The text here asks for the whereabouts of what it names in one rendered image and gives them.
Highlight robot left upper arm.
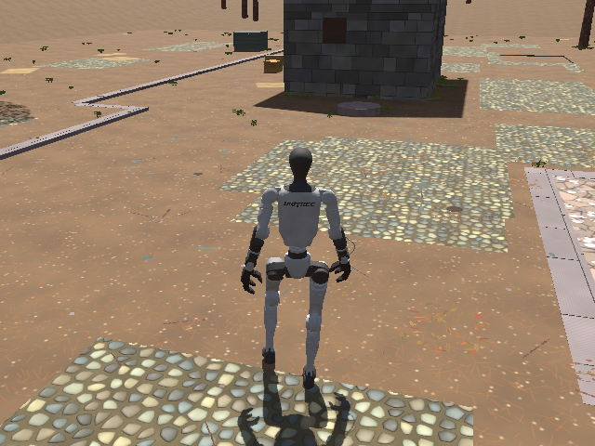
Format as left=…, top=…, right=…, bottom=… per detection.
left=255, top=187, right=281, bottom=240

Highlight robot left thigh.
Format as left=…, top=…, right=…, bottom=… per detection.
left=266, top=257, right=285, bottom=307

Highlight robot right forearm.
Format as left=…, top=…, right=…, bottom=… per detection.
left=333, top=226, right=350, bottom=264

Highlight robot thigh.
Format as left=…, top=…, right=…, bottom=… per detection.
left=305, top=261, right=329, bottom=332
left=266, top=257, right=285, bottom=307

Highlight robot right hand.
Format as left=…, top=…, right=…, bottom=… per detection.
left=329, top=261, right=351, bottom=282

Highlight robot left forearm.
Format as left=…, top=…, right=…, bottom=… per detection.
left=244, top=225, right=264, bottom=271

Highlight robot right thigh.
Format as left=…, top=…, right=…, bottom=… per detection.
left=305, top=261, right=329, bottom=332

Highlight robot right upper arm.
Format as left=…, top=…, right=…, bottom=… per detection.
left=319, top=189, right=343, bottom=240

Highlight robot left hand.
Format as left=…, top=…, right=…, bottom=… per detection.
left=241, top=268, right=262, bottom=294

